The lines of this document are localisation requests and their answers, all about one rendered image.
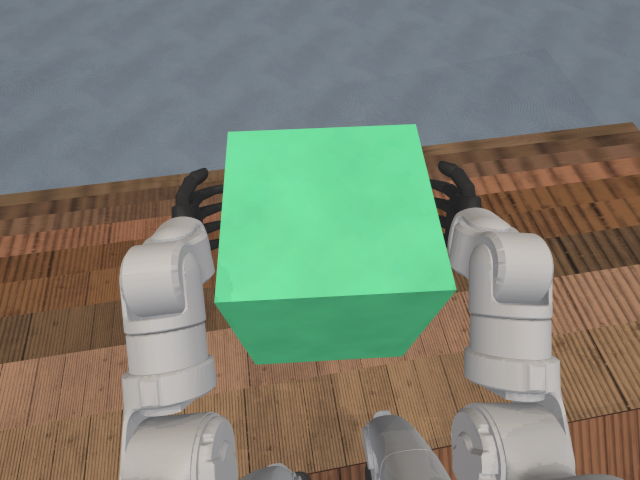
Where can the robot right thigh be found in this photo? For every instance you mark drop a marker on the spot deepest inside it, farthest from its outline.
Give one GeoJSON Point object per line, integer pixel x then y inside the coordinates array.
{"type": "Point", "coordinates": [395, 448]}

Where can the right robot hand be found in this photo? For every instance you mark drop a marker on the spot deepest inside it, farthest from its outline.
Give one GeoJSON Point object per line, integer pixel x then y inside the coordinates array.
{"type": "Point", "coordinates": [461, 197]}

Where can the robot left forearm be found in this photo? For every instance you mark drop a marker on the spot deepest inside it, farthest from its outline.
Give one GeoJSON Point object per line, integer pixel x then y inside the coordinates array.
{"type": "Point", "coordinates": [163, 310]}

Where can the carton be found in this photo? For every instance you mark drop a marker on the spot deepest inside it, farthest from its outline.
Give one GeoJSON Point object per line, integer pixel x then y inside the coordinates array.
{"type": "Point", "coordinates": [330, 244]}

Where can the left robot hand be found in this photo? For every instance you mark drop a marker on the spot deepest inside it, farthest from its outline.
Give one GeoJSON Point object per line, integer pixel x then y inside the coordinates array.
{"type": "Point", "coordinates": [188, 201]}

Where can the robot left upper arm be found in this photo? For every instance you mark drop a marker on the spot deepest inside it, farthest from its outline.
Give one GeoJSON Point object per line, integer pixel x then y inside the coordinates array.
{"type": "Point", "coordinates": [195, 446]}

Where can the robot right forearm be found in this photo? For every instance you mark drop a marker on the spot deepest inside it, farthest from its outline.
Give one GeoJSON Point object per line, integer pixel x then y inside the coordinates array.
{"type": "Point", "coordinates": [511, 303]}

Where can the left robot shin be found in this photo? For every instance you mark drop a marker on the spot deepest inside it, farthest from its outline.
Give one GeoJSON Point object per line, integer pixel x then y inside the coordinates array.
{"type": "Point", "coordinates": [280, 464]}

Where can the robot right upper arm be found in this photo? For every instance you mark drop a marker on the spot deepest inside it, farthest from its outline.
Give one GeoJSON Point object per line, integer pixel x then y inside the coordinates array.
{"type": "Point", "coordinates": [512, 441]}

